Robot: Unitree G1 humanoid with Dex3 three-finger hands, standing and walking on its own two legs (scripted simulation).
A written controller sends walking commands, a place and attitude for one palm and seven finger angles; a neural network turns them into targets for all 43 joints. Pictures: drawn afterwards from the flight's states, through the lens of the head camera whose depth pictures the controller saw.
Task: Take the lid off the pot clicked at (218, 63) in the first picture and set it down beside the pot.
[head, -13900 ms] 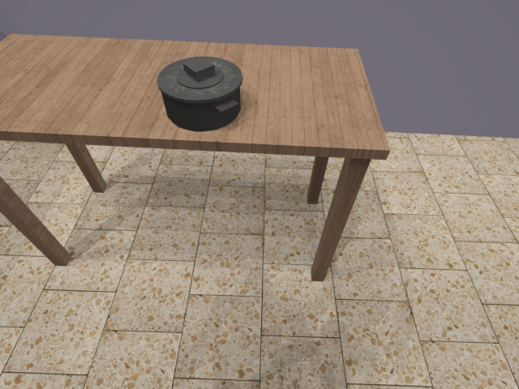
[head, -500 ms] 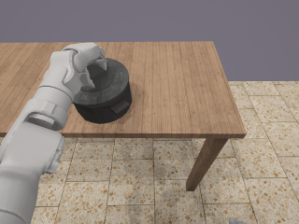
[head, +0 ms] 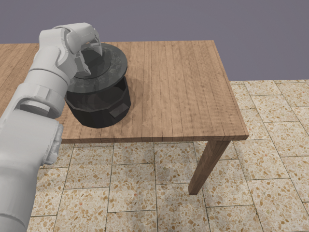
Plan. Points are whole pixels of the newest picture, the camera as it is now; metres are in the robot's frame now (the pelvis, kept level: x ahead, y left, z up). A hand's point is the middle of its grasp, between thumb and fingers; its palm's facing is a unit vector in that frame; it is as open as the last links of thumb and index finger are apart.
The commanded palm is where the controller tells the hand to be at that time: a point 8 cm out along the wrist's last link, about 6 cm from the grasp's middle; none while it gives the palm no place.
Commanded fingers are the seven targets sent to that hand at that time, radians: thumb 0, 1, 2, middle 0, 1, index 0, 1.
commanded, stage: lift the lid straight up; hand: left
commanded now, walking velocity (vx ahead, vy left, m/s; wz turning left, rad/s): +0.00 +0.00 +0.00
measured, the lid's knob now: (87, 58) +0.52 +0.16 +0.17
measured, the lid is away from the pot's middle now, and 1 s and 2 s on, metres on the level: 0.01 0.01 0.11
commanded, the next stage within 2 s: move the lid sideways beside the pot in 0.98 s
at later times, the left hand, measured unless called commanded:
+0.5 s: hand (73, 45) +0.48 +0.16 +0.23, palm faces -0.29 -0.08 -0.95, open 9.2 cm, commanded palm +0.48 +0.16 +0.30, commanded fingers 0.00 0.48 1.03 -0.75 -1.11 -0.71 -1.06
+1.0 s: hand (71, 33) +0.49 +0.16 +0.26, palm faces -0.26 -0.08 -0.96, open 9.2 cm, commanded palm +0.49 +0.16 +0.32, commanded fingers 0.00 0.48 1.03 -0.75 -1.11 -0.71 -1.06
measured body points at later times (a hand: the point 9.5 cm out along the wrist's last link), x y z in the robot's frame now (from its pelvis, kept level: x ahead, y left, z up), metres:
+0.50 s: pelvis +0.00 +0.00 +0.00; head +0.04 -0.01 +0.45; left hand +0.49 +0.16 +0.29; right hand +0.10 -0.26 -0.13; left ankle -0.04 +0.08 -0.74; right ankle +0.01 -0.13 -0.74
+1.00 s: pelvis +0.00 +0.00 +0.00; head +0.04 -0.01 +0.45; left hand +0.50 +0.16 +0.31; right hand +0.07 -0.26 -0.13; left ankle -0.04 +0.08 -0.74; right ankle +0.01 -0.13 -0.74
